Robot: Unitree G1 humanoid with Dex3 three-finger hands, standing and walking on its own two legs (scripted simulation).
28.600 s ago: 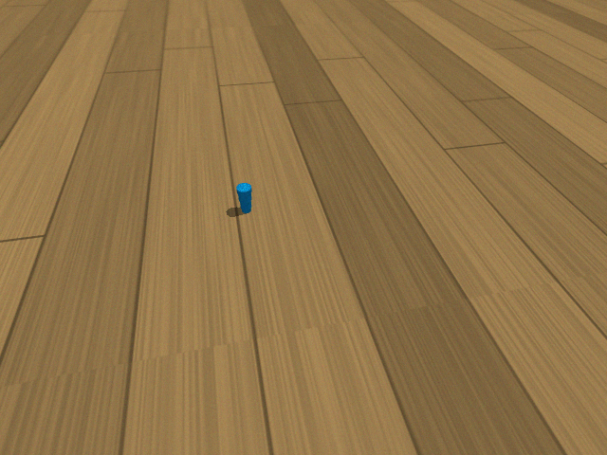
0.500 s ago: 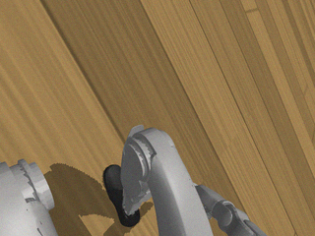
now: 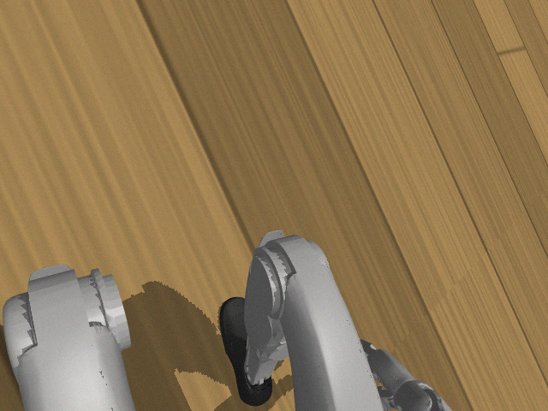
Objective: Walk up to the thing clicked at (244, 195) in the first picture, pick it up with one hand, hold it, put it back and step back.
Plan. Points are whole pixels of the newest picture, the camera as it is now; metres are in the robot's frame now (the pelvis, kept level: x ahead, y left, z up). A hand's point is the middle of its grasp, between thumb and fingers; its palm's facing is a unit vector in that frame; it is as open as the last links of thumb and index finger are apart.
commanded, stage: home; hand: left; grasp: from the side
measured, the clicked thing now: out of the picture +0.46 +0.34 -0.24
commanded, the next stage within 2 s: none
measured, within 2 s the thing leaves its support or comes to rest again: rests again in 0.04 s
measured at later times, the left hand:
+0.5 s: hand out of the picture +0.30 +0.41 +0.04, palm faces +0.34 -0.78 -0.53, open 17.3 cm
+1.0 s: hand out of the picture +0.24 +0.28 +0.24, palm faces +0.37 -0.84 -0.39, open 17.4 cm
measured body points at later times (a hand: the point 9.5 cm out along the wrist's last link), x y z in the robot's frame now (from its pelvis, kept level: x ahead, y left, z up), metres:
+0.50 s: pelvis +0.01 -0.01 +0.12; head +0.20 +0.08 +0.52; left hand +0.28 +0.44 +0.07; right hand +0.20 -0.23 +0.00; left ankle +0.08 +0.12 -0.28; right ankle +0.13 -0.14 -0.28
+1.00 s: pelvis +0.07 -0.02 +0.34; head +0.16 +0.03 +0.77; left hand +0.22 +0.32 +0.27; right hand +0.29 -0.22 +0.25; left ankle +0.07 +0.12 -0.28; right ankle +0.13 -0.14 -0.28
